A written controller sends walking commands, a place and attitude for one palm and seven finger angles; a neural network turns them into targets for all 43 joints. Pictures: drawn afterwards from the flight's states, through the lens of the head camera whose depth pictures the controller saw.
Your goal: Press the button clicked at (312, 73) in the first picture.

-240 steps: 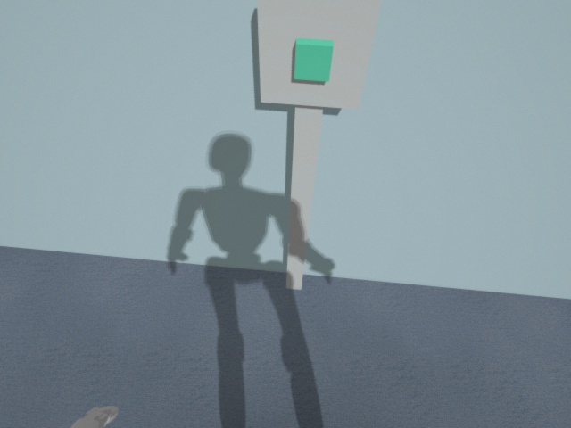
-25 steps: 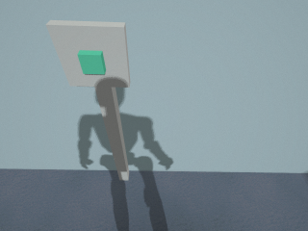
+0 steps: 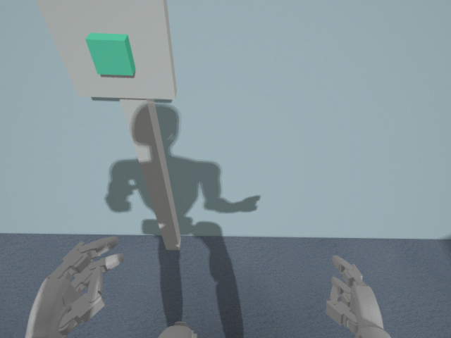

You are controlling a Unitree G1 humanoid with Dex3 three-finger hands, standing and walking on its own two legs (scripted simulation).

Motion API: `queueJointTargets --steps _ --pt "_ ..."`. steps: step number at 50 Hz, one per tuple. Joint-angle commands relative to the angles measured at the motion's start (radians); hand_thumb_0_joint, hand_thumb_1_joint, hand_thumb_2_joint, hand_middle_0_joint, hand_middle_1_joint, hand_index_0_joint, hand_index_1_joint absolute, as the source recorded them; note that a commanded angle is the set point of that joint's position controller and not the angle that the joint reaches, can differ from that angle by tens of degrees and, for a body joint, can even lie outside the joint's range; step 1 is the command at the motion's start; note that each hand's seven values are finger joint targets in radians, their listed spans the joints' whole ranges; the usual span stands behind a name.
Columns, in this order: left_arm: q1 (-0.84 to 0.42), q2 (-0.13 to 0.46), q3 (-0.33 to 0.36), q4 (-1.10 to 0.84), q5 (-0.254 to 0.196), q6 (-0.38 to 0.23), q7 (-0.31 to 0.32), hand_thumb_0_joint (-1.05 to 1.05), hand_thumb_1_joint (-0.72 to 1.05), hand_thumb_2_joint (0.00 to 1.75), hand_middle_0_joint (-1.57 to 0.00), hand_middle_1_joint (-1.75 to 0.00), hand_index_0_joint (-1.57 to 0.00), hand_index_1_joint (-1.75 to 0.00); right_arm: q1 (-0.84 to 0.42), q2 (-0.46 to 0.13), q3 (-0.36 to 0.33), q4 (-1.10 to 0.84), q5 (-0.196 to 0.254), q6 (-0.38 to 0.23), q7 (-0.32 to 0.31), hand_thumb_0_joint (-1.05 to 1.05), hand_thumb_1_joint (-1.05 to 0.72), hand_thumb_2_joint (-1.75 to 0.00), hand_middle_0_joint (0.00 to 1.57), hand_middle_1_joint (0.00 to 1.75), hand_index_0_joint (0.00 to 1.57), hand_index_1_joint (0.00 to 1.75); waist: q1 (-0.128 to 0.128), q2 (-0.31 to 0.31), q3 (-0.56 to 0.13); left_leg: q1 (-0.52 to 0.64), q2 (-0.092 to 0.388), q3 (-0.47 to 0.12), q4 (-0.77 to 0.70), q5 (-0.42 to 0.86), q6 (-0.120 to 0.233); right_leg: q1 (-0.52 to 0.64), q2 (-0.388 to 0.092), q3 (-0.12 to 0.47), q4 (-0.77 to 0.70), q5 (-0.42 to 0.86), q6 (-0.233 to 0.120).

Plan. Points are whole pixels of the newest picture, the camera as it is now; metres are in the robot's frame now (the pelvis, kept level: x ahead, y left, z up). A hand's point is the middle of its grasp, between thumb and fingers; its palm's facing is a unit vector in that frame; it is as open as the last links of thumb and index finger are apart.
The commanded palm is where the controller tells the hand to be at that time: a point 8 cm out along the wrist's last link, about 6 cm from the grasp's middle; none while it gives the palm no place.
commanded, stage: raise the hand and make a fist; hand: left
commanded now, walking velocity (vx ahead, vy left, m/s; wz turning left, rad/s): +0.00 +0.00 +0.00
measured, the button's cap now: (112, 53) +0.53 +0.24 +0.22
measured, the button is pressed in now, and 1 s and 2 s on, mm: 0 0 0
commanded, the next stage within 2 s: aim a knuckle at the button in 1.64 s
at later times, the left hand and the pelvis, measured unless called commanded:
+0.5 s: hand (70, 255) +0.21 +0.23 +0.11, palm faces +0.16 -0.98 -0.08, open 3.1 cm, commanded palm +0.17 +0.27 +0.11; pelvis +0.03 -0.01 +0.01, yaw +0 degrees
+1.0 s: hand (57, 219) +0.23 +0.23 +0.17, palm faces +0.07 -0.99 -0.07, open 3.1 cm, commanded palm +0.20 +0.29 +0.19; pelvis +0.02 +0.02 +0.03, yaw +2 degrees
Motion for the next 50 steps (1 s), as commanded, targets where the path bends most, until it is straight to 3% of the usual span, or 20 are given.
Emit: queueJointTargets --steps 1,4,5,8,10,13,15,18,20,22,24,25,27,31,34,35,38,42,46,50 --pt "0.0 0.22 0.213 -0.45 -0.098 -0.055 0.015 0.0 0.9 0.9 -0.72 -0.87 -0.72 -0.87 -0.067 -0.146 -0.057 -0.206 0.001 -0.048 -0.042 0.0 -0.9 -0.9 0.2 0.3 0.2 0.3 0.062 0.171 -0.25 0.176 -0.024 -0.021 -0.07 0.049 0.02 -0.019 0.028 0.035 -0.138 0.053 0.0" --pt "-0.068 0.179 0.158 -0.596 -0.088 -0.099 0.082 0.0 0.9 0.9 -0.81 -0.96 -0.81 -0.96 -0.014 -0.124 -0.045 -0.161 -0.003 -0.061 -0.067 0.0 -0.9 -0.9 0.2 0.3 0.2 0.3 0.002 0.18 -0.22 0.207 -0.014 -0.039 -0.031 0.088 0.035 -0.063 0.034 0.044 -0.147 0.098 -0.001" --pt "-0.112 0.161 0.112 -0.621 -0.078 -0.108 0.083 0.0 0.9 0.9 -0.83 -0.99 -0.83 -0.99 -0.002 -0.129 -0.039 -0.152 -0.007 -0.065 -0.073 0.0 -0.9 -0.9 0.2 0.3 0.2 0.3 -0.028 0.155 -0.19 0.19 -0.011 -0.048 -0.015 0.076 0.04 -0.091 0.036 0.048 -0.148 0.09 0.002" --pt "-0.144 0.156 0.043 -0.497 -0.053 -0.079 0.034 0.0 0.9 0.9 -0.92 -1.08 -0.92 -1.08 0.002 -0.15 -0.028 -0.115 0.002 -0.081 -0.086 0.0 -0.9 -0.9 0.2 0.3 0.2 0.3 -0.075 0.122 -0.058 0.132 -0.005 -0.069 -0.001 0.01 0.045 -0.148 0.028 0.071 -0.188 0.028 0.008" --pt "-0.112 0.17 0.04 -0.394 -0.062 0.001 -0.025 0.0 0.9 0.9 -0.97 -1.14 -0.97 -1.14 -0.005 -0.16 -0.022 -0.118 0.016 -0.086 -0.097 0.0 -0.9 -0.9 0.2 0.3 0.2 0.3 -0.067 0.064 -0.022 0.104 -0.007 -0.074 -0.014 -0.009 0.047 -0.115 0.017 0.107 -0.241 -0.004 0.016" --pt "-0.03 0.253 0.139 -0.328 -0.091 0.162 -0.077 0.0 0.9 0.9 -1.05 -1.23 -1.05 -1.23 -0.019 -0.162 -0.02 -0.153 0.034 -0.078 -0.113 0.0 -0.9 -0.9 0.2 0.3 0.2 0.3 0.005 0.006 -0.105 0.109 -0.017 -0.061 -0.041 0.032 0.043 0.02 -0.026 0.171 -0.305 0.04 0.041" --pt "0.013 0.298 0.244 -0.309 -0.121 0.242 -0.059 0.0 0.9 0.9 -1.11 -1.29 -1.11 -1.29 -0.039 -0.143 -0.018 -0.164 0.036 -0.063 -0.119 0.0 -0.9 -0.9 0.2 0.3 0.2 0.3 0.048 -0.009 -0.145 0.129 -0.02 -0.064 -0.06 0.087 0.036 0.122 -0.046 0.182 -0.309 0.151 0.064" --pt "0.04 0.273 0.307 -0.434 -0.159 0.257 0.011 0.0 0.9 0.9 -1.19 -1.38 -1.19 -1.38 -0.044 -0.114 -0.014 -0.184 0.03 -0.05 -0.112 0.0 -0.9 -0.9 0.2 0.3 0.2 0.3 0.079 0.001 -0.17 0.193 -0.018 -0.058 -0.11 0.175 0.029 0.192 -0.038 0.121 -0.282 0.359 0.07" --pt "0.031 0.238 0.291 -0.506 -0.157 0.221 0.057 0.0 0.9 0.9 -1.24 -1.44 -1.24 -1.44 -0.039 -0.105 -0.014 -0.178 0.024 -0.058 -0.103 0.0 -0.9 -0.9 0.2 0.3 0.2 0.3 0.079 0.02 -0.161 0.229 -0.02 -0.054 -0.13 0.229 0.028 0.206 -0.022 0.082 -0.26 0.469 0.063" --pt "0.037 0.204 0.244 -0.497 -0.134 0.198 0.072 0.0 0.9 0.9 -1.3 -1.5 -1.3 -1.5 -0.005 -0.116 -0.021 -0.165 0.025 -0.066 -0.094 0.0 -0.9 -0.9 0.2 0.3 0.2 0.3 0.053 0.011 -0.133 0.26 -0.021 -0.041 -0.144 0.241 0.029 0.164 -0.011 0.059 -0.26 0.509 0.067" --pt "0.002 0.171 0.171 -0.487 -0.113 0.184 0.06 0.0 0.9 0.9 -1.3 -1.5 -1.3 -1.5 0.008 -0.13 -0.021 -0.154 0.025 -0.08 -0.087 0.0 -0.9 -0.9 0.2 0.3 0.2 0.3 0.024 0.036 -0.085 0.277 -0.02 -0.041 -0.159 0.217 0.032 0.117 -0.003 0.046 -0.276 0.453 0.063" --pt "-0.014 0.156 0.136 -0.459 -0.109 0.193 0.047 0.0 0.9 0.9 -1.3 -1.5 -1.3 -1.5 0.01 -0.137 -0.018 -0.15 0.027 -0.085 -0.088 0.0 -0.9 -0.9 0.2 0.3 0.2 0.3 0.01 0.012 -0.039 0.266 -0.017 -0.048 -0.164 0.201 0.035 0.109 -0.002 0.054 -0.292 0.425 0.063" --pt "-0.044 0.174 0.114 -0.465 -0.097 0.207 0.02 0.0 0.9 0.9 -1.3 -1.5 -1.3 -1.5 0.015 -0.155 -0.02 -0.147 0.033 -0.099 -0.092 0.0 -0.9 -0.9 0.2 0.3 0.2 0.3 0.004 0.022 -0.05 0.292 -0.017 -0.048 -0.185 0.177 0.04 0.1 0.003 0.047 -0.314 0.352 0.052" --pt "-0.122 0.252 0.147 -0.571 -0.083 0.234 0.025 0.0 0.9 0.9 -1.3 -1.5 -1.3 -1.5 0.006 -0.166 -0.01 -0.149 0.034 -0.125 -0.106 0.0 -0.9 -0.9 0.2 0.3 0.2 0.3 0.021 0.075 -0.107 0.362 -0.015 -0.054 -0.234 0.164 0.046 0.139 0.01 0.028 -0.338 0.248 0.025" --pt "-0.15 0.264 0.179 -0.649 -0.078 0.232 0.07 0.0 0.9 0.9 -1.3 -1.5 -1.3 -1.5 -0.007 -0.153 0.004 -0.15 0.029 -0.135 -0.106 0.0 -0.9 -0.9 0.2 0.3 0.2 0.3 0.038 0.119 -0.122 0.412 -0.011 -0.063 -0.268 0.171 0.041 0.154 0.018 -0.011 -0.325 0.228 0.01" --pt "-0.158 0.281 0.204 -0.659 -0.08 0.239 0.088 0.0 0.9 0.9 -1.3 -1.5 -1.3 -1.5 -0.009 -0.153 0.006 -0.147 0.026 -0.134 -0.104 0.0 -0.9 -0.9 0.2 0.3 0.2 0.3 0.046 0.11 -0.129 0.412 -0.009 -0.068 -0.275 0.173 0.039 0.17 0.023 -0.015 -0.329 0.227 0.006" --pt "-0.163 0.234 0.187 -0.614 -0.098 0.284 0.106 0.0 0.9 0.9 -1.3 -1.5 -1.3 -1.5 -0.022 -0.149 0.018 -0.147 0.034 -0.13 -0.098 0.0 -0.9 -0.9 0.2 0.3 0.2 0.3 0.044 0.113 -0.076 0.417 -0.007 -0.069 -0.303 0.141 0.029 0.166 0.027 -0.029 -0.346 0.21 0.008" --pt "-0.207 0.207 0.126 -0.567 -0.092 0.404 0.084 0.0 0.9 0.9 -1.3 -1.5 -1.3 -1.5 -0.031 -0.16 0.029 -0.157 0.043 -0.12 -0.099 0.0 -0.9 -0.9 0.2 0.3 0.2 0.3 0.041 0.101 -0.019 0.42 -0.007 -0.072 -0.339 0.114 0.028 0.181 0.026 -0.025 -0.388 0.209 0.011" --pt "-0.29 0.229 0.105 -0.626 -0.073 0.495 0.076 0.0 0.9 0.9 -1.3 -1.5 -1.3 -1.5 -0.039 -0.163 0.042 -0.17 0.041 -0.113 -0.102 0.0 -0.9 -0.9 0.2 0.3 0.2 0.3 0.041 0.081 -0.027 0.455 -0.008 -0.08 -0.362 0.139 0.034 0.213 0.025 -0.026 -0.41 0.234 0.011" --pt "-0.387 0.298 0.177 -0.705 -0.069 0.51 0.105 0.0 0.9 0.9 -1.3 -1.5 -1.3 -1.5 -0.054 -0.158 0.054 -0.163 0.032 -0.108 -0.103 0.0 -0.9 -0.9 0.2 0.3 0.2 0.3 0.048 0.072 -0.052 0.495 -0.007 -0.086 -0.377 0.169 0.034 0.247 0.027 -0.031 -0.425 0.242 0.007"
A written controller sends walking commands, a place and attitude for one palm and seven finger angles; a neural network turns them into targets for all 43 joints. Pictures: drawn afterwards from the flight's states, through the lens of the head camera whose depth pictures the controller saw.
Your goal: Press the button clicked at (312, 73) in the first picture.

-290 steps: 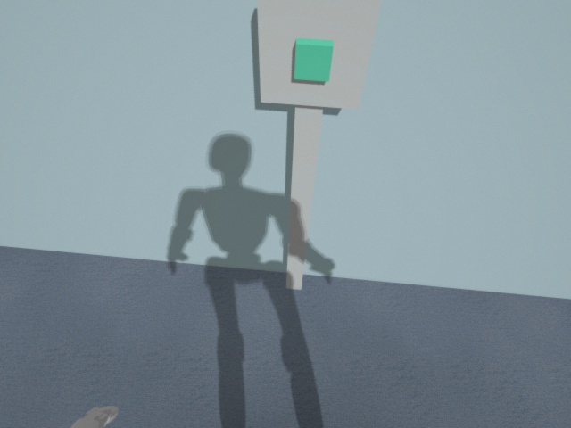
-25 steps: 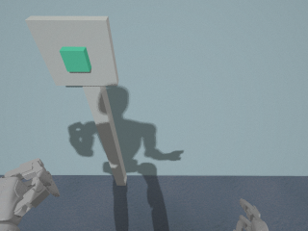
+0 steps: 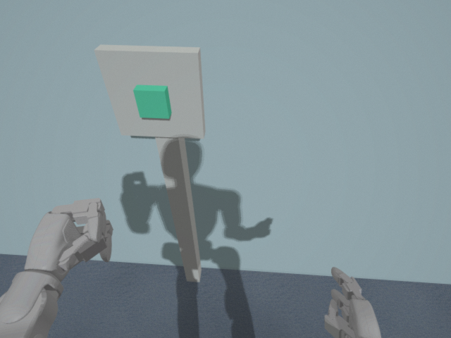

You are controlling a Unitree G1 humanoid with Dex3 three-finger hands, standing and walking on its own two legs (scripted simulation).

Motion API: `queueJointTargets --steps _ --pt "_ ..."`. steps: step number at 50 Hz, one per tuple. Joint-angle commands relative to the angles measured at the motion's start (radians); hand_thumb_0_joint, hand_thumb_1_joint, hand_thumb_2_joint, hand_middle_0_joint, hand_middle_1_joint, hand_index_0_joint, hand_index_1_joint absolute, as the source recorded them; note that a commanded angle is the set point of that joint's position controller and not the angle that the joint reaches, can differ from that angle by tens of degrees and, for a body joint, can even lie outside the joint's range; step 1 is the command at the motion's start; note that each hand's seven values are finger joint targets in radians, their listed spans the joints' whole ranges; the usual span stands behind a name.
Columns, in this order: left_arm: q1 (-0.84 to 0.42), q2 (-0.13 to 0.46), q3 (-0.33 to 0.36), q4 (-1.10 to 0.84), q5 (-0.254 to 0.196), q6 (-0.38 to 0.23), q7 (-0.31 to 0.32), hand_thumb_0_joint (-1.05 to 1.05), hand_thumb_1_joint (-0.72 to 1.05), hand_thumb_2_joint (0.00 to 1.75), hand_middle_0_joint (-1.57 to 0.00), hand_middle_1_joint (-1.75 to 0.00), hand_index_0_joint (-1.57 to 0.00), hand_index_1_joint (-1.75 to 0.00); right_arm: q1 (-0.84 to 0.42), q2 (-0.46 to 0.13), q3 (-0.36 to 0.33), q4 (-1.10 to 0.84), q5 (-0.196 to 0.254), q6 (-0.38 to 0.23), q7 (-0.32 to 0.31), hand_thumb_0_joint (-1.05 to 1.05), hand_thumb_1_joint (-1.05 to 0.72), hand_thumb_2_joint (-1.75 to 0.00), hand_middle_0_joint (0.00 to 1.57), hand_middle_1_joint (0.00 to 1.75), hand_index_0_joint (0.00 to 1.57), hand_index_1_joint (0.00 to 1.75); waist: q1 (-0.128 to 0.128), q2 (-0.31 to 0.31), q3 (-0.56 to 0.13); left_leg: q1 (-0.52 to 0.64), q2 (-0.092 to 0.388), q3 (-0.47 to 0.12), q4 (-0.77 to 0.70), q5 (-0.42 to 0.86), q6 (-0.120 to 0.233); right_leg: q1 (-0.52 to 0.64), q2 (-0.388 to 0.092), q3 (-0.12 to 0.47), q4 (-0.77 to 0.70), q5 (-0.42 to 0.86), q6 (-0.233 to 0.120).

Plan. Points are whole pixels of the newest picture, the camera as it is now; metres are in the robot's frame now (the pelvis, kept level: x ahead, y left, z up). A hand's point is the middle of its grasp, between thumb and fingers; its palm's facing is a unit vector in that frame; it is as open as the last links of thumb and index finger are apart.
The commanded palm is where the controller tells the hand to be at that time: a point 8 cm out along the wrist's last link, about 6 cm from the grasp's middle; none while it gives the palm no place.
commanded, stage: raise the hand and make a fist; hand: left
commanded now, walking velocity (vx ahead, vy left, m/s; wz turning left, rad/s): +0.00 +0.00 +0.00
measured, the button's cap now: (153, 101) +0.52 +0.21 +0.19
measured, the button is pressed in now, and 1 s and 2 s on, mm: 0 0 0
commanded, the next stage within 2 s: aim a knuckle at the button in 0.64 s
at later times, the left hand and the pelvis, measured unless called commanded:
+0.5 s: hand (109, 213) +0.23 +0.19 +0.17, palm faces +0.08 -0.99 -0.08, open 3.1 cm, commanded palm +0.20 +0.24 +0.19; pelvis +0.00 -0.02 +0.01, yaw +0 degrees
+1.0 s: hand (122, 193) +0.27 +0.19 +0.18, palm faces +0.10 -0.99 -0.06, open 3.1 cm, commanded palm +0.24 +0.23 +0.18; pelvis +0.00 -0.04 +0.01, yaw +0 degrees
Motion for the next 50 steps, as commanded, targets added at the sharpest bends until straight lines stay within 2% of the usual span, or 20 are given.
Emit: queueJointTargets --steps 1,7,9,10,11,12,16,19,24,25,29,30,34,35,38,40,42,43,47,50 --pt "-0.249 0.209 0.14 -0.302 -0.018 -0.046 0.027 0.0 0.9 0.9 -1.3 -1.5 -1.3 -1.5 -0.133 -0.124 -0.051 -0.157 -0.005 -0.051 -0.012 0.0 -0.9 -0.9 0.2 0.3 0.2 0.3 -0.002 0.025 -0.085 0.21 0.014 -0.065 -0.159 0.113 0.01 -0.101 0.033 -0.007 -0.128 0.144 -0.017" --pt "-0.318 0.183 0.123 -0.266 -0.022 0.017 0.033 0.0 0.9 0.9 -1.3 -1.5 -1.3 -1.5 -0.156 -0.124 -0.045 -0.14 0.003 -0.043 -0.01 0.0 -0.9 -0.9 0.2 0.3 0.2 0.3 -0.002 0.076 -0.07 0.246 0.009 -0.062 -0.188 0.122 0.002 -0.068 0.03 -0.009 -0.156 0.166 -0.02" --pt "-0.339 0.177 0.102 -0.249 -0.019 0.062 0.024 0.0 0.9 0.9 -1.3 -1.5 -1.3 -1.5 -0.162 -0.126 -0.042 -0.141 0.007 -0.035 -0.012 0.0 -0.9 -0.9 0.2 0.3 0.2 0.3 -0.001 0.067 -0.061 0.251 0.009 -0.063 -0.199 0.124 0.001 -0.06 0.029 -0.009 -0.166 0.175 -0.019" --pt "-0.332 0.174 0.104 -0.213 -0.023 0.091 0.02 0.0 0.9 0.9 -1.3 -1.5 -1.3 -1.5 -0.169 -0.128 -0.041 -0.141 0.008 -0.032 -0.014 0.0 -0.9 -0.9 0.2 0.3 0.2 0.3 0.004 0.021 -0.043 0.236 0.007 -0.067 -0.2 0.121 0.005 -0.051 0.031 -0.005 -0.178 0.177 -0.019" --pt "-0.352 0.176 0.095 -0.22 -0.021 0.112 0.016 0.0 0.9 0.9 -1.3 -1.5 -1.3 -1.5 -0.174 -0.129 -0.04 -0.142 0.012 -0.026 -0.014 0.0 -0.9 -0.9 0.2 0.3 0.2 0.3 0.001 0.017 -0.032 0.241 0.008 -0.064 -0.209 0.114 0.006 -0.056 0.028 -0.005 -0.185 0.17 -0.017" --pt "-0.379 0.202 0.118 -0.234 -0.024 0.131 0.018 0.0 0.9 0.9 -1.3 -1.5 -1.3 -1.5 -0.181 -0.131 -0.04 -0.147 0.012 -0.023 -0.016 0.0 -0.9 -0.9 0.2 0.3 0.2 0.3 0.006 0.017 -0.037 0.242 0.003 -0.065 -0.213 0.106 0.007 -0.049 0.026 -0.003 -0.189 0.163 -0.016" --pt "-0.301 0.195 0.146 -0.201 -0.029 0.174 0.019 0.0 0.9 0.9 -1.3 -1.5 -1.3 -1.5 -0.188 -0.128 -0.042 -0.156 0.012 -0.001 -0.013 0.0 -0.9 -0.9 0.2 0.3 0.2 0.3 0.015 -0.048 -0.049 0.253 -0.001 -0.05 -0.211 0.136 0.011 -0.039 0.025 -0.001 -0.201 0.183 -0.011" --pt "-0.336 0.201 0.154 -0.271 -0.022 0.158 0.037 0.0 0.9 0.9 -1.3 -1.5 -1.3 -1.5 -0.198 -0.122 -0.042 -0.164 0.009 0.005 -0.007 0.0 -0.9 -0.9 0.2 0.3 0.2 0.3 0.012 0.016 -0.062 0.277 -0.004 -0.04 -0.208 0.148 0.009 -0.043 0.025 0.001 -0.197 0.19 -0.013" --pt "-0.369 0.196 0.141 -0.317 -0.009 0.098 0.058 0.0 0.9 0.9 -1.3 -1.5 -1.3 -1.5 -0.184 -0.118 -0.046 -0.157 0.003 -0.007 -0.007 0.0 -0.9 -0.9 0.2 0.3 0.2 0.3 -0.001 0.033 -0.081 0.305 -0.004 -0.03 -0.198 0.156 0.012 -0.041 0.025 0.011 -0.204 0.197 -0.012" --pt "-0.361 0.195 0.139 -0.302 -0.009 0.093 0.058 0.0 0.9 0.9 -1.3 -1.5 -1.3 -1.5 -0.18 -0.12 -0.047 -0.152 0.002 -0.009 -0.007 0.0 -0.9 -0.9 0.2 0.3 0.2 0.3 -0.003 -0.006 -0.067 0.288 -0.001 -0.031 -0.193 0.155 0.013 -0.036 0.027 0.014 -0.21 0.203 -0.009" --pt "-0.362 0.187 0.118 -0.252 -0.003 0.093 0.045 0.0 0.9 0.9 -1.3 -1.5 -1.3 -1.5 -0.182 -0.122 -0.046 -0.144 0.006 -0.01 -0.012 0.0 -0.9 -0.9 0.2 0.3 0.2 0.3 -0.003 0.042 -0.019 0.282 -0.006 -0.026 -0.2 0.131 0.012 -0.054 0.021 0.022 -0.22 0.192 -0.007" --pt "-0.347 0.191 0.129 -0.224 -0.009 0.099 0.042 0.0 0.9 0.9 -1.3 -1.5 -1.3 -1.5 -0.181 -0.124 -0.048 -0.139 0.005 -0.01 -0.013 0.0 -0.9 -0.9 0.2 0.3 0.2 0.3 -0.002 -0.007 -0.011 0.269 -0.007 -0.027 -0.192 0.133 0.016 -0.047 0.02 0.028 -0.23 0.203 -0.004" --pt "-0.349 0.199 0.137 -0.22 -0.016 0.12 0.029 0.0 0.9 0.9 -1.3 -1.5 -1.3 -1.5 -0.19 -0.123 -0.047 -0.149 0.007 -0.006 -0.018 0.0 -0.9 -0.9 0.2 0.3 0.2 0.3 0.002 -0.007 -0.027 0.275 -0.011 -0.021 -0.192 0.137 0.018 -0.042 0.013 0.035 -0.231 0.21 0.002" --pt "-0.343 0.2 0.142 -0.216 -0.021 0.121 0.028 0.0 0.9 0.9 -1.3 -1.5 -1.3 -1.5 -0.194 -0.124 -0.048 -0.147 0.008 -0.007 -0.018 0.0 -0.9 -0.9 0.2 0.3 0.2 0.3 0.003 -0.05 -0.028 0.268 -0.009 -0.019 -0.182 0.146 0.021 -0.035 0.013 0.042 -0.237 0.224 0.007" --pt "-0.388 0.207 0.146 -0.235 -0.022 0.106 0.029 0.0 0.9 0.9 -1.3 -1.5 -1.3 -1.5 -0.193 -0.122 -0.048 -0.149 0.008 -0.008 -0.019 0.0 -0.9 -0.9 0.2 0.3 0.2 0.3 -0.002 -0.018 -0.058 0.288 -0.013 -0.014 -0.176 0.166 0.021 -0.034 0.01 0.043 -0.222 0.256 0.009" --pt "-0.416 0.238 0.185 -0.178 -0.026 0.091 0.034 0.0 0.9 0.9 -1.3 -1.5 -1.3 -1.5 -0.182 -0.126 -0.051 -0.13 0.005 -0.009 -0.021 0.0 -0.9 -0.9 0.2 0.3 0.2 0.3 -0.006 -0.058 -0.043 0.273 -0.009 -0.017 -0.165 0.171 0.021 -0.032 0.009 0.053 -0.229 0.275 0.015" --pt "-0.467 0.249 0.188 -0.126 -0.023 0.079 0.031 0.0 0.9 0.9 -1.3 -1.5 -1.3 -1.5 -0.179 -0.128 -0.051 -0.12 0.008 -0.005 -0.025 0.0 -0.9 -0.9 0.2 0.3 0.2 0.3 -0.013 -0.041 -0.033 0.269 -0.012 -0.012 -0.167 0.153 0.019 -0.043 0.005 0.06 -0.23 0.25 0.017" --pt "-0.511 0.225 0.156 -0.118 -0.018 0.071 0.029 0.0 0.9 0.9 -1.3 -1.5 -1.3 -1.5 -0.183 -0.126 -0.049 -0.118 0.008 -0.005 -0.025 0.0 -0.9 -0.9 0.2 0.3 0.2 0.3 -0.02 -0.007 -0.026 0.279 -0.015 -0.012 -0.17 0.153 0.02 -0.052 0.006 0.058 -0.226 0.249 0.013" --pt "-0.602 0.23 0.129 -0.016 -0.01 0.069 0.015 0.0 0.9 0.9 -1.3 -1.5 -1.3 -1.5 -0.176 -0.134 -0.05 -0.107 0.012 -0.002 -0.033 0.0 -0.9 -0.9 0.2 0.3 0.2 0.3 -0.031 -0.017 -0.01 0.266 -0.017 -0.016 -0.168 0.132 0.022 -0.066 0.002 0.07 -0.235 0.23 0.015" --pt "-0.623 0.23 0.121 0.011 -0.002 0.061 0.002 0.0 0.9 0.9 -1.3 -1.5 -1.3 -1.5 -0.177 -0.134 -0.055 -0.116 0.013 0.001 -0.032 0.0 -0.9 -0.9 0.2 0.3 0.2 0.3 -0.022 -0.016 -0.067 0.277 -0.017 -0.016 -0.163 0.173 0.023 -0.033 0.002 0.064 -0.214 0.291 0.011"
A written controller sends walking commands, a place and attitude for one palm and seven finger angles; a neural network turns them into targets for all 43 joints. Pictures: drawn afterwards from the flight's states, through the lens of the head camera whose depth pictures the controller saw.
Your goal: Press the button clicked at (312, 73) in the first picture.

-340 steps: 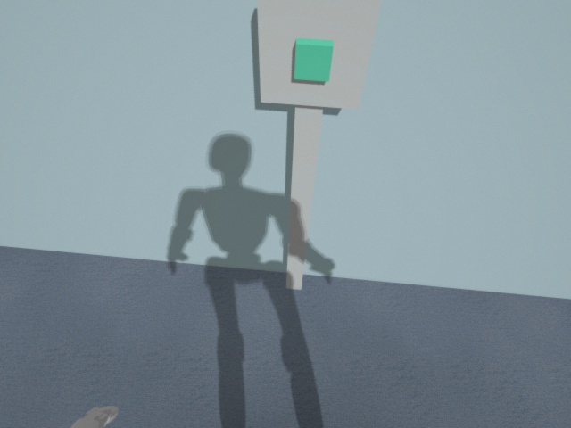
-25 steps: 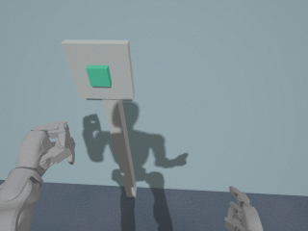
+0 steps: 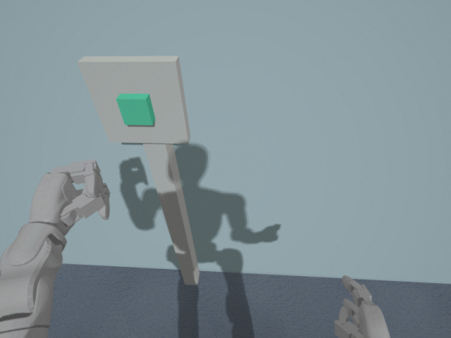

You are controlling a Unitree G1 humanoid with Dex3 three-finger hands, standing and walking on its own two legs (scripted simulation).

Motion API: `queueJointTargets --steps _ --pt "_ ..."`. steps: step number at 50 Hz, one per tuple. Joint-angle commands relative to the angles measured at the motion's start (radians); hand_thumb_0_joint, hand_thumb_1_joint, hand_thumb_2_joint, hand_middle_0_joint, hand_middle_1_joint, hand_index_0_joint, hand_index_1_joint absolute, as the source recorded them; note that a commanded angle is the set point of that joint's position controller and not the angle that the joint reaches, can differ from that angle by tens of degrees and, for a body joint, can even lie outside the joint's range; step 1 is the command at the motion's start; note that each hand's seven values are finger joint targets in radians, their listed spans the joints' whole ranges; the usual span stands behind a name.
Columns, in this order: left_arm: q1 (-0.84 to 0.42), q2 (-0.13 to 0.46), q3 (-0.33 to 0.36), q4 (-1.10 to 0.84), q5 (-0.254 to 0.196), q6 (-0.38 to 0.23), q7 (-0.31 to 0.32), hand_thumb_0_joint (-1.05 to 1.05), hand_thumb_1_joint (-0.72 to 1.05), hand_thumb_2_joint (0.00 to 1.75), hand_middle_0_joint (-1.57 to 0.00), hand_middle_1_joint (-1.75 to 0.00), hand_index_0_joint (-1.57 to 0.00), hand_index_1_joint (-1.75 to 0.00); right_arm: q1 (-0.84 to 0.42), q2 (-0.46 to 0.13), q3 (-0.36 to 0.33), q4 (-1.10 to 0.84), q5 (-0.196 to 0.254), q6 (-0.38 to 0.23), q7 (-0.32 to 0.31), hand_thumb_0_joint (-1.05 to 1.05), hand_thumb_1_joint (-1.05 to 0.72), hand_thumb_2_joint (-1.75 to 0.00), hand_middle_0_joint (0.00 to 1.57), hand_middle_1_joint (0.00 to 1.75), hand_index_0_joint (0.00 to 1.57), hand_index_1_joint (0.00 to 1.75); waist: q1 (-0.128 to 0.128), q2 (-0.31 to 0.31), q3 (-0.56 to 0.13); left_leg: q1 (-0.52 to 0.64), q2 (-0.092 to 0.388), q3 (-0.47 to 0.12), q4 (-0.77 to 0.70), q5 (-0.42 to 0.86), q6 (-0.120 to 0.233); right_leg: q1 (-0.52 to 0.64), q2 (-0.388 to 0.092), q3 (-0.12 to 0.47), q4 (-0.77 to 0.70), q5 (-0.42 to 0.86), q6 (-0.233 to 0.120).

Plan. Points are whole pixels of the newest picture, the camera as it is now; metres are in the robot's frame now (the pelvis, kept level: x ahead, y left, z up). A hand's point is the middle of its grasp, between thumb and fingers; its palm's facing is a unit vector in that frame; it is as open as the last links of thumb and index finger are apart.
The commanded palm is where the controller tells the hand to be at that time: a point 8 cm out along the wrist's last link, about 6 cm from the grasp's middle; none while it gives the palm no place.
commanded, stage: aim a knuckle at the button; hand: left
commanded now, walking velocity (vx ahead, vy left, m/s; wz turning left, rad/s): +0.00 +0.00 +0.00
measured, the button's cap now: (137, 108) +0.52 +0.25 +0.18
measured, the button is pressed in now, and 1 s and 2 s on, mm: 0 0 0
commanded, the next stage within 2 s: press the button with the knuckle in 1.64 s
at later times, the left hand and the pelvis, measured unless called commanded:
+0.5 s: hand (123, 168) +0.35 +0.22 +0.16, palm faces +0.05 -1.00 -0.02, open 3.1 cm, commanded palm +0.33 +0.27 +0.16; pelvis +0.01 +0.02 +0.00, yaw -1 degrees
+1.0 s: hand (142, 144) +0.43 +0.21 +0.15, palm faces +0.05 -1.00 -0.02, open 3.1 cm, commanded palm +0.40 +0.27 +0.15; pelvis +0.01 +0.03 +0.00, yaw -2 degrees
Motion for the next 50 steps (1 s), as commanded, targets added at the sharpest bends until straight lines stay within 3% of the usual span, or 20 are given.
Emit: queueJointTargets --steps 1,2,7,10,12,14,15,18,21,24,25,28,31,32,36,39,40,41,48,50 --pt "-0.316 0.193 0.055 -0.165 -0.009 -0.075 -0.015 0.0 0.9 0.9 -1.3 -1.5 -1.3 -1.5 -0.151 -0.096 -0.044 -0.179 -0.003 -0.056 -0.007 0.0 -0.9 -0.9 0.2 0.3 0.2 0.3 -0.01 -0.032 -0.135 0.161 -0.042 0.004 -0.041 0.139 0.068 -0.127 -0.029 0.073 -0.122 0.298 0.055" --pt "-0.33 0.208 0.067 -0.167 -0.01 -0.079 -0.015 0.0 0.9 0.9 -1.3 -1.5 -1.3 -1.5 -0.151 -0.097 -0.046 -0.182 -0.004 -0.054 -0.006 0.0 -0.9 -0.9 0.2 0.3 0.2 0.3 -0.006 -0.017 -0.158 0.167 -0.044 0.005 -0.041 0.149 0.068 -0.12 -0.031 0.076 -0.118 0.318 0.055" --pt "-0.349 0.24 0.116 -0.101 -0.008 -0.092 0.005 0.0 0.9 0.9 -1.3 -1.5 -1.3 -1.5 -0.139 -0.101 -0.052 -0.178 -0.007 -0.038 0.001 0.0 -0.9 -0.9 0.2 0.3 0.2 0.3 -0.001 -0.067 -0.178 0.155 -0.041 0.013 -0.043 0.178 0.066 -0.102 -0.027 0.065 -0.105 0.366 0.056" --pt "-0.408 0.214 0.086 -0.085 0.006 -0.096 0.023 0.0 0.9 0.9 -1.3 -1.5 -1.3 -1.5 -0.139 -0.098 -0.053 -0.177 -0.006 -0.029 0.007 0.0 -0.9 -0.9 0.2 0.3 0.2 0.3 -0.007 -0.031 -0.156 0.159 -0.038 0.015 -0.045 0.184 0.065 -0.119 -0.023 0.06 -0.103 0.351 0.046" --pt "-0.428 0.23 0.096 -0.053 0.016 -0.091 0.032 0.0 0.9 0.9 -1.3 -1.5 -1.3 -1.5 -0.127 -0.103 -0.056 -0.173 -0.008 -0.017 0.007 0.0 -0.9 -0.9 0.2 0.3 0.2 0.3 -0.011 -0.024 -0.164 0.166 -0.036 0.017 -0.047 0.199 0.064 -0.118 -0.022 0.057 -0.098 0.363 0.043" --pt "-0.486 0.193 0.042 -0.051 0.026 -0.092 0.033 0.0 0.9 0.9 -1.3 -1.5 -1.3 -1.5 -0.124 -0.103 -0.055 -0.176 -0.005 -0.009 0.007 0.0 -0.9 -0.9 0.2 0.3 0.2 0.3 -0.026 -0.008 -0.165 0.177 -0.035 0.013 -0.05 0.19 0.063 -0.136 -0.018 0.053 -0.096 0.337 0.039" --pt "-0.501 0.183 0.034 -0.04 0.026 -0.094 0.034 0.0 0.9 0.9 -1.3 -1.5 -1.3 -1.5 -0.123 -0.102 -0.059 -0.175 -0.005 -0.007 0.006 0.0 -0.9 -0.9 0.2 0.3 0.2 0.3 -0.03 -0.045 -0.161 0.176 -0.031 0.011 -0.047 0.194 0.067 -0.138 -0.016 0.053 -0.101 0.34 0.04" --pt "-0.558 0.186 0.022 -0.023 0.034 -0.105 0.035 0.0 0.9 0.9 -1.3 -1.5 -1.3 -1.5 -0.113 -0.105 -0.06 -0.17 -0.007 0.003 0.004 0.0 -0.9 -0.9 0.2 0.3 0.2 0.3 -0.035 0.006 -0.183 0.196 -0.03 0.005 -0.05 0.198 0.063 -0.144 -0.015 0.052 -0.094 0.328 0.032" --pt "-0.596 0.203 0.033 0.036 0.039 -0.114 0.044 0.0 0.9 0.9 -1.3 -1.5 -1.3 -1.5 -0.1 -0.112 -0.062 -0.159 -0.008 0.015 0.002 0.0 -0.9 -0.9 0.2 0.3 0.2 0.3 -0.039 -0.043 -0.197 0.188 -0.026 0.001 -0.053 0.193 0.064 -0.139 -0.013 0.05 -0.096 0.314 0.032" --pt "-0.646 0.222 0.048 0.089 0.048 -0.115 0.058 0.0 0.9 0.9 -1.3 -1.5 -1.3 -1.5 -0.092 -0.112 -0.063 -0.151 -0.008 0.03 0.001 0.0 -0.9 -0.9 0.2 0.3 0.2 0.3 -0.039 -0.009 -0.199 0.186 -0.026 -0.001 -0.056 0.183 0.059 -0.146 -0.013 0.051 -0.095 0.295 0.027" --pt "-0.67 0.225 0.045 0.108 0.053 -0.119 0.066 0.0 0.9 0.9 -1.3 -1.5 -1.3 -1.5 -0.087 -0.114 -0.062 -0.145 -0.009 0.036 0.001 0.0 -0.9 -0.9 0.2 0.3 0.2 0.3 -0.044 -0.032 -0.193 0.179 -0.025 -0.003 -0.056 0.18 0.061 -0.145 -0.013 0.05 -0.099 0.288 0.027" --pt "-0.723 0.198 0.015 0.148 0.064 -0.122 0.075 0.0 0.9 0.9 -1.3 -1.5 -1.3 -1.5 -0.077 -0.113 -0.064 -0.147 -0.01 0.047 0.004 0.0 -0.9 -0.9 0.2 0.3 0.2 0.3 -0.051 -0.003 -0.215 0.193 -0.022 -0.005 -0.054 0.19 0.059 -0.156 -0.013 0.051 -0.092 0.29 0.023" --pt "-0.772 0.219 0.02 0.22 0.073 -0.129 0.08 0.0 0.9 0.9 -1.3 -1.5 -1.3 -1.5 -0.054 -0.122 -0.067 -0.136 -0.008 0.065 0.003 0.0 -0.9 -0.9 0.2 0.3 0.2 0.3 -0.061 -0.029 -0.212 0.177 -0.018 -0.009 -0.052 0.189 0.058 -0.16 -0.01 0.051 -0.091 0.287 0.023" --pt "-0.812 0.201 -0.002 0.234 0.073 -0.134 0.076 0.0 0.9 0.9 -1.3 -1.5 -1.3 -1.5 -0.051 -0.121 -0.067 -0.134 -0.008 0.068 0.003 0.0 -0.9 -0.9 0.2 0.3 0.2 0.3 -0.071 -0.018 -0.207 0.181 -0.018 -0.007 -0.051 0.183 0.059 -0.172 -0.01 0.053 -0.094 0.281 0.023" --pt "-0.894 0.228 0.01 0.297 0.083 -0.167 0.081 0.0 0.9 0.9 -1.3 -1.5 -1.3 -1.5 -0.025 -0.127 -0.073 -0.125 -0.011 0.082 0.004 0.0 -0.9 -0.9 0.2 0.3 0.2 0.3 -0.076 -0.018 -0.241 0.185 -0.016 -0.011 -0.043 0.19 0.06 -0.176 -0.008 0.055 -0.087 0.278 0.02" --pt "-0.912 0.246 0.025 0.349 0.091 -0.188 0.085 0.0 0.9 0.9 -1.3 -1.5 -1.3 -1.5 -0.004 -0.13 -0.076 -0.12 -0.014 0.093 0.008 0.0 -0.9 -0.9 0.2 0.3 0.2 0.3 -0.072 -0.006 -0.274 0.184 -0.016 -0.009 -0.034 0.226 0.057 -0.163 -0.008 0.056 -0.073 0.315 0.018" --pt "-0.928 0.265 0.041 0.373 0.093 -0.196 0.087 0.0 0.9 0.9 -1.3 -1.5 -1.3 -1.5 0.008 -0.133 -0.078 -0.113 -0.015 0.097 0.009 0.0 -0.9 -0.9 0.2 0.3 0.2 0.3 -0.073 -0.028 -0.271 0.175 -0.014 -0.013 -0.033 0.23 0.058 -0.161 -0.006 0.054 -0.073 0.314 0.017" --pt "-0.946 0.252 0.022 0.375 0.099 -0.205 0.084 0.0 0.9 0.9 -1.3 -1.5 -1.3 -1.5 0.01 -0.132 -0.08 -0.115 -0.014 0.099 0.011 0.0 -0.9 -0.9 0.2 0.3 0.2 0.3 -0.076 0.004 -0.282 0.184 -0.015 -0.008 -0.03 0.238 0.057 -0.165 -0.007 0.058 -0.069 0.322 0.017" --pt "-1.012 0.241 0.007 0.499 0.109 -0.242 0.084 0.0 0.9 0.9 -1.3 -1.5 -1.3 -1.5 0.06 -0.141 -0.093 -0.103 -0.015 0.121 0.021 0.0 -0.9 -0.9 0.2 0.3 0.2 0.3 -0.09 -0.022 -0.277 0.16 -0.012 -0.009 -0.021 0.226 0.058 -0.195 -0.001 0.057 -0.063 0.311 0.017" --pt "-0.994 0.237 0.01 0.512 0.109 -0.252 0.085 0.0 0.9 0.9 -1.3 -1.5 -1.3 -1.5 0.065 -0.143 -0.094 -0.106 -0.016 0.124 0.025 0.0 -0.9 -0.9 0.2 0.3 0.2 0.3 -0.082 -0.023 -0.286 0.151 -0.012 -0.01 -0.017 0.23 0.059 -0.185 0.001 0.057 -0.06 0.314 0.015"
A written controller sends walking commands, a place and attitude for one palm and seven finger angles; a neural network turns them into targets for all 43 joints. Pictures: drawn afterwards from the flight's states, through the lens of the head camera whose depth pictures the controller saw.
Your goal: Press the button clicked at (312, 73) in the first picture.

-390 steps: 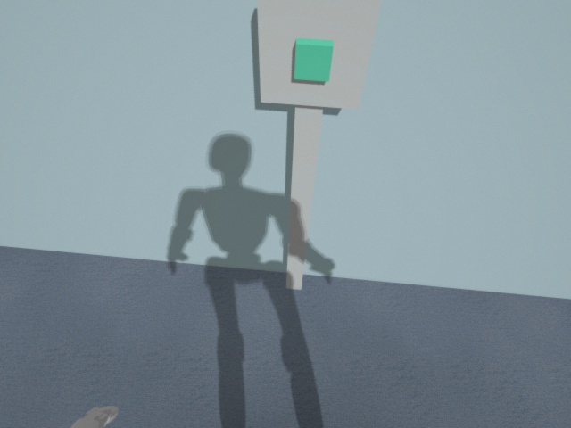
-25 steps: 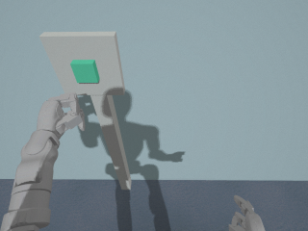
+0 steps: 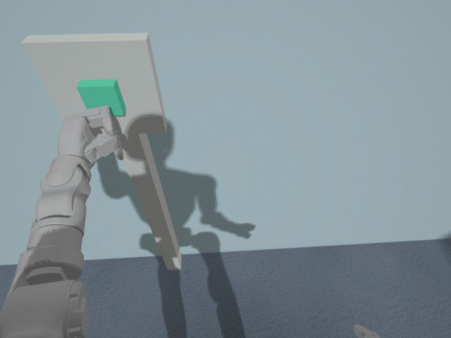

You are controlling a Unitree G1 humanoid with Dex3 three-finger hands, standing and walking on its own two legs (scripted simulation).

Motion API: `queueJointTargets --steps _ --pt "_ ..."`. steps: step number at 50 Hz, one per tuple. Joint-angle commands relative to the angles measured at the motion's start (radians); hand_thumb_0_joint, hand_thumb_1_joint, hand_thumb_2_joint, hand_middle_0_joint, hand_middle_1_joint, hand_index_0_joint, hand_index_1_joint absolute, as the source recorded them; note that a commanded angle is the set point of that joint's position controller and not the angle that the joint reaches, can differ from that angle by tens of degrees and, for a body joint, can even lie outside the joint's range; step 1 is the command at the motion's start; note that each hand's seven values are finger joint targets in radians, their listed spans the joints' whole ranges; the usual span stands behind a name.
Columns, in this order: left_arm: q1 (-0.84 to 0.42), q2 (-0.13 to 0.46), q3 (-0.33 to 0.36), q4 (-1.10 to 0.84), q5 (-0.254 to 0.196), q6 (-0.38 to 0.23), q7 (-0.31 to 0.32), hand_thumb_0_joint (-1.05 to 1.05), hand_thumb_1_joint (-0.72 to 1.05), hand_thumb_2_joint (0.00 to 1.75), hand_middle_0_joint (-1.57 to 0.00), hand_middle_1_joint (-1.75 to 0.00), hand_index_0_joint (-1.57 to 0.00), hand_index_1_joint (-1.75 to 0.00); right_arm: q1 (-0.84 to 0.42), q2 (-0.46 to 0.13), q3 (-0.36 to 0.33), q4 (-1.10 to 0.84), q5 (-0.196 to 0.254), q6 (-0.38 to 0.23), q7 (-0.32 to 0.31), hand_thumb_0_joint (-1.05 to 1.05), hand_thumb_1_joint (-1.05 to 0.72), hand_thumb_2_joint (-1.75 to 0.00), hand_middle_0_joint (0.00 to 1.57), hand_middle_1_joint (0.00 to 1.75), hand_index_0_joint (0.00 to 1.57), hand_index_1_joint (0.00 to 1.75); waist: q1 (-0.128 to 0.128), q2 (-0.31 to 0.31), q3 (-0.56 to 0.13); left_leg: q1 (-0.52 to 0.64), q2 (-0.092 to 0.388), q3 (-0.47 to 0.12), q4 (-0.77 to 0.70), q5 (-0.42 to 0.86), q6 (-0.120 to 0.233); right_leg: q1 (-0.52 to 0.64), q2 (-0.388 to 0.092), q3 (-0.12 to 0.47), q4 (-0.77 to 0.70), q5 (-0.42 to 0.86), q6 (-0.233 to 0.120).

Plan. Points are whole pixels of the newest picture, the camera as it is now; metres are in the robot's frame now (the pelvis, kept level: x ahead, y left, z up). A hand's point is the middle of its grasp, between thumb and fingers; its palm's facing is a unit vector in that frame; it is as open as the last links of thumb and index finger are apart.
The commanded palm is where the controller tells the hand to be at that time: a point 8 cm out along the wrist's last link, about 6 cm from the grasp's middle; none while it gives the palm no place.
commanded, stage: aim a knuckle at the button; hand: left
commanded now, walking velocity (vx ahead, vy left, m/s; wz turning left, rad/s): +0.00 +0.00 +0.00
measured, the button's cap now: (103, 97) +0.50 +0.24 +0.18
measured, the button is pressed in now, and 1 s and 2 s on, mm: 0 0 12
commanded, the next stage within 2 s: press the button with the knuckle in 0.64 s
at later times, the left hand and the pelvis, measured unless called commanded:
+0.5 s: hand (112, 142) +0.41 +0.21 +0.15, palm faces +0.11 -0.99 -0.02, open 3.1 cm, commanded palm +0.38 +0.25 +0.15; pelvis +0.00 -0.01 +0.00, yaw +0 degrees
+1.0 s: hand (120, 132) +0.44 +0.20 +0.15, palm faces +0.09 -1.00 +0.00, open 3.1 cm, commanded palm +0.41 +0.25 +0.15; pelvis +0.00 -0.01 +0.00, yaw +0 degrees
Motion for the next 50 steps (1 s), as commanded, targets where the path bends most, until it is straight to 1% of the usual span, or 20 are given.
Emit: queueJointTargets --steps 1,2,3,4,7,9,10,13,16,18,24,25,29,31,34,36,37,41,44,50 --pt "-0.397 0.225 0.06 -0.196 -0.013 -0.093 0.001 0.0 0.9 0.9 -1.3 -1.5 -1.3 -1.5 -0.035 -0.139 -0.057 -0.137 -0.006 -0.033 -0.002 0.0 -0.9 -0.9 0.2 0.3 0.2 0.3 0.018 0.016 -0.298 0.267 0.002 -0.062 -0.04 0.258 0.023 -0.058 0.02 0.005 -0.062 0.31 -0.02" --pt "-0.406 0.198 0.037 -0.215 -0.017 -0.098 -0.001 0.0 0.9 0.9 -1.3 -1.5 -1.3 -1.5 -0.04 -0.135 -0.056 -0.143 -0.005 -0.033 0.001 0.0 -0.9 -0.9 0.2 0.3 0.2 0.3 0.014 0.032 -0.303 0.275 -0.002 -0.055 -0.038 0.254 0.025 -0.06 0.019 0.009 -0.065 0.314 -0.018" --pt "-0.382 0.237 0.079 -0.209 -0.017 -0.102 0.004 0.0 0.9 0.9 -1.3 -1.5 -1.3 -1.5 -0.033 -0.139 -0.06 -0.14 -0.006 -0.031 0.001 0.0 -0.9 -0.9 0.2 0.3 0.2 0.3 0.024 0.01 -0.317 0.273 0.001 -0.057 -0.037 0.264 0.025 -0.047 0.021 0.008 -0.062 0.323 -0.019" --pt "-0.373 0.224 0.064 -0.231 -0.015 -0.106 0.002 0.0 0.9 0.9 -1.3 -1.5 -1.3 -1.5 -0.036 -0.137 -0.058 -0.149 -0.006 -0.028 0.003 0.0 -0.9 -0.9 0.2 0.3 0.2 0.3 0.025 0.036 -0.317 0.269 -0.001 -0.05 -0.037 0.273 0.025 -0.04 0.02 0.012 -0.06 0.337 -0.019" --pt "-0.363 0.246 0.087 -0.254 -0.016 -0.116 0.01 0.0 0.9 0.9 -1.3 -1.5 -1.3 -1.5 -0.034 -0.137 -0.06 -0.153 -0.006 -0.023 0.005 0.0 -0.9 -0.9 0.2 0.3 0.2 0.3 0.027 -0.003 -0.313 0.258 0.001 -0.048 -0.039 0.274 0.028 -0.025 0.023 0.011 -0.06 0.352 -0.017" --pt "-0.354 0.234 0.081 -0.272 -0.014 -0.115 0.012 0.0 0.9 0.9 -1.3 -1.5 -1.3 -1.5 -0.041 -0.133 -0.059 -0.159 -0.005 -0.022 0.005 0.0 -0.9 -0.9 0.2 0.3 0.2 0.3 0.028 0.019 -0.304 0.261 0.0 -0.042 -0.041 0.278 0.029 -0.026 0.023 0.012 -0.059 0.358 -0.017" --pt "-0.349 0.26 0.104 -0.269 -0.014 -0.114 0.016 0.0 0.9 0.9 -1.3 -1.5 -1.3 -1.5 -0.039 -0.137 -0.06 -0.157 -0.006 -0.019 0.004 0.0 -0.9 -0.9 0.2 0.3 0.2 0.3 0.029 -0.012 -0.298 0.245 0.001 -0.041 -0.04 0.273 0.032 -0.014 0.023 0.013 -0.062 0.361 -0.016" --pt "-0.365 0.233 0.075 -0.27 -0.013 -0.104 0.009 0.0 0.9 0.9 -1.3 -1.5 -1.3 -1.5 -0.047 -0.131 -0.057 -0.158 -0.001 -0.016 0.001 0.0 -0.9 -0.9 0.2 0.3 0.2 0.3 0.017 0.028 -0.271 0.251 -0.002 -0.034 -0.041 0.248 0.033 -0.039 0.023 0.018 -0.07 0.347 -0.014" --pt "-0.386 0.232 0.068 -0.245 -0.019 -0.094 -0.001 0.0 0.9 0.9 -1.3 -1.5 -1.3 -1.5 -0.048 -0.133 -0.055 -0.153 0.001 -0.014 -0.003 0.0 -0.9 -0.9 0.2 0.3 0.2 0.3 0.005 -0.004 -0.247 0.238 -0.002 -0.032 -0.039 0.222 0.036 -0.051 0.023 0.021 -0.079 0.338 -0.01" --pt "-0.389 0.272 0.097 -0.221 -0.023 -0.088 -0.011 0.0 0.9 0.9 -1.3 -1.5 -1.3 -1.5 -0.044 -0.137 -0.054 -0.149 0.002 -0.01 -0.009 0.0 -0.9 -0.9 0.2 0.3 0.2 0.3 0.006 -0.005 -0.255 0.228 -0.006 -0.03 -0.039 0.207 0.036 -0.044 0.021 0.026 -0.082 0.331 -0.009" --pt "-0.411 0.21 0.035 -0.235 -0.034 -0.097 -0.04 0.0 0.9 0.9 -1.3 -1.5 -1.3 -1.5 -0.056 -0.131 -0.052 -0.162 0.006 -0.008 -0.009 0.0 -0.9 -0.9 0.2 0.3 0.2 0.3 -0.002 0.021 -0.282 0.255 -0.01 -0.03 -0.024 0.229 0.037 -0.053 0.019 0.024 -0.075 0.359 -0.009" --pt "-0.417 0.201 0.028 -0.21 -0.038 -0.094 -0.042 0.0 0.9 0.9 -1.3 -1.5 -1.3 -1.5 -0.049 -0.133 -0.053 -0.157 0.008 -0.008 -0.01 0.0 -0.9 -0.9 0.2 0.3 0.2 0.3 -0.01 -0.015 -0.269 0.244 -0.01 -0.032 -0.021 0.218 0.039 -0.054 0.02 0.023 -0.079 0.351 -0.008" --pt "-0.456 0.256 0.064 -0.163 -0.036 -0.094 -0.039 0.0 0.9 0.9 -1.3 -1.5 -1.3 -1.5 -0.05 -0.14 -0.05 -0.148 0.007 -0.004 -0.014 0.0 -0.9 -0.9 0.2 0.3 0.2 0.3 -0.006 -0.017 -0.247 0.216 -0.012 -0.037 -0.024 0.185 0.037 -0.07 0.016 0.028 -0.081 0.32 -0.006" --pt "-0.465 0.228 0.039 -0.195 -0.027 -0.104 -0.032 0.0 0.9 0.9 -1.3 -1.5 -1.3 -1.5 -0.053 -0.134 -0.05 -0.157 0.006 -0.005 -0.01 0.0 -0.9 -0.9 0.2 0.3 0.2 0.3 -0.002 0.021 -0.283 0.243 -0.013 -0.036 -0.02 0.212 0.038 -0.065 0.015 0.026 -0.07 0.334 -0.01" --pt "-0.447 0.276 0.081 -0.196 -0.022 -0.116 -0.021 0.0 0.9 0.9 -1.3 -1.5 -1.3 -1.5 -0.053 -0.136 -0.049 -0.159 0.003 -0.002 -0.008 0.0 -0.9 -0.9 0.2 0.3 0.2 0.3 0.009 0.039 -0.3 0.242 -0.012 -0.037 -0.017 0.224 0.035 -0.05 0.016 0.029 -0.065 0.343 -0.012" --pt "-0.469 0.252 0.061 -0.197 -0.021 -0.124 -0.02 0.0 0.9 0.9 -1.3 -1.5 -1.3 -1.5 -0.05 -0.134 -0.049 -0.159 0.003 -0.002 -0.006 0.0 -0.9 -0.9 0.2 0.3 0.2 0.3 0.0 0.011 -0.298 0.243 -0.01 -0.039 -0.019 0.225 0.037 -0.052 0.019 0.027 -0.066 0.343 -0.01" --pt "-0.449 0.259 0.073 -0.183 -0.024 -0.123 -0.019 0.0 0.9 0.9 -1.3 -1.5 -1.3 -1.5 -0.048 -0.136 -0.049 -0.16 0.002 -0.002 -0.006 0.0 -0.9 -0.9 0.2 0.3 0.2 0.3 0.008 0.004 -0.296 0.234 -0.009 -0.04 -0.019 0.223 0.036 -0.048 0.02 0.025 -0.063 0.345 -0.011" --pt "-0.502 0.282 0.079 -0.144 -0.017 -0.121 -0.021 0.0 0.9 0.9 -1.3 -1.5 -1.3 -1.5 -0.032 -0.142 -0.05 -0.147 0.002 0.004 -0.008 0.0 -0.9 -0.9 0.2 0.3 0.2 0.3 -0.006 -0.012 -0.289 0.223 -0.007 -0.04 -0.019 0.227 0.037 -0.05 0.019 0.025 -0.063 0.354 -0.009" --pt "-0.511 0.245 0.045 -0.129 -0.012 -0.118 -0.026 0.0 0.9 0.9 -1.3 -1.5 -1.3 -1.5 -0.023 -0.139 -0.052 -0.145 0.003 0.005 -0.005 0.0 -0.9 -0.9 0.2 0.3 0.2 0.3 -0.011 0.024 -0.294 0.241 -0.01 -0.039 -0.013 0.236 0.035 -0.073 0.021 0.024 -0.062 0.352 -0.011" --pt "-0.562 0.298 0.087 -0.039 -0.005 -0.124 -0.024 0.0 0.9 0.9 -1.3 -1.5 -1.3 -1.5 0.011 -0.15 -0.056 -0.131 -0.003 0.015 -0.005 0.0 -0.9 -0.9 0.2 0.3 0.2 0.3 -0.014 -0.008 -0.291 0.207 -0.007 -0.039 -0.007 0.232 0.038 -0.071 0.022 0.027 -0.058 0.348 -0.011"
